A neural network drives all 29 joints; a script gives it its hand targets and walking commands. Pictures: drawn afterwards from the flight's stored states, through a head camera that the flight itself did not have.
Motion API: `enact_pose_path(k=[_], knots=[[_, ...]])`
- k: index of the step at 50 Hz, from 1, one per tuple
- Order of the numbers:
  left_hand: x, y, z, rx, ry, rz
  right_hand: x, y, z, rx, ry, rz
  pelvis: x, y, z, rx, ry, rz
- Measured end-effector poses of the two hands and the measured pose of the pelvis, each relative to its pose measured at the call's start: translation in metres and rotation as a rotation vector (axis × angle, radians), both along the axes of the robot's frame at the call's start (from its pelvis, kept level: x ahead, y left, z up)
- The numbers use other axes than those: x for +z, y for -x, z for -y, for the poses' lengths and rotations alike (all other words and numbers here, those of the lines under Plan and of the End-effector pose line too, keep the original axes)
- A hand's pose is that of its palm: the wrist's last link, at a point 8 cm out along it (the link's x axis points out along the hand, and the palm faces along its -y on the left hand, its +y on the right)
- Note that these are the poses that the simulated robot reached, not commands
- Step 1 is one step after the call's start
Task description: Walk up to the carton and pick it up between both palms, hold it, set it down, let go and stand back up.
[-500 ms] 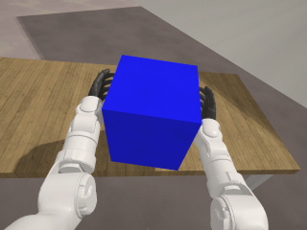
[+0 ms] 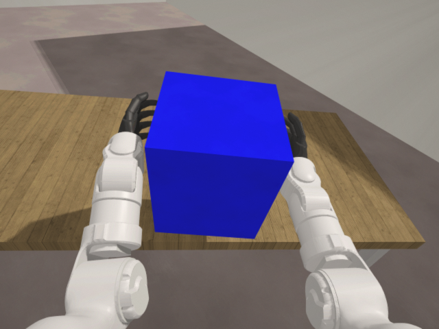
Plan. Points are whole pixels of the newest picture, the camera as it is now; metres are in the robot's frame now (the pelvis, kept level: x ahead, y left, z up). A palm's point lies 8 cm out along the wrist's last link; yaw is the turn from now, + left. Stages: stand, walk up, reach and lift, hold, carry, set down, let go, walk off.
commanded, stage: reach and lift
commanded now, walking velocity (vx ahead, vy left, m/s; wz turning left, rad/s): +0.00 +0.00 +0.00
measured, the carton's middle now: (213, 160) +0.40 +0.00 +0.12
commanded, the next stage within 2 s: hold in 1.38 s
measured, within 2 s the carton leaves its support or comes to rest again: neither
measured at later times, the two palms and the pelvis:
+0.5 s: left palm (129, 136) +0.38 +0.15 +0.19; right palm (299, 146) +0.38 -0.15 +0.18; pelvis +0.01 -0.01 +0.00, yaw +1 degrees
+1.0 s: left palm (129, 122) +0.38 +0.14 +0.21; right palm (303, 137) +0.38 -0.16 +0.20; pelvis +0.00 -0.01 +0.00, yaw +0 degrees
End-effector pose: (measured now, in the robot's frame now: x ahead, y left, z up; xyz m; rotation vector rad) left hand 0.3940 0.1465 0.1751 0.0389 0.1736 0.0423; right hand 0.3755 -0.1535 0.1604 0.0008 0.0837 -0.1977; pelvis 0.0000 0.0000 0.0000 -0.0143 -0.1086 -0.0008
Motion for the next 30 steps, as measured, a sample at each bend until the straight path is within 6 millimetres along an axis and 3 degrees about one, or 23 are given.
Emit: enact_pose_path(k=[11, 30], knots=[[0.004, 0.006, 0.012, 0.023, 0.0, -0.009, 0.007, -0.002, 0.013, 0.026, -0.002, -0.008, 0.0, -0.006, 0.009, 0.0, 0.0, 0.016], [0.013, 0.017, -0.002, 0.049, 0.022, 0.003, 0.025, 0.001, -0.001, 0.051, -0.002, 0.001, -0.001, -0.009, 0.008, 0.02, 0.004, 0.026]])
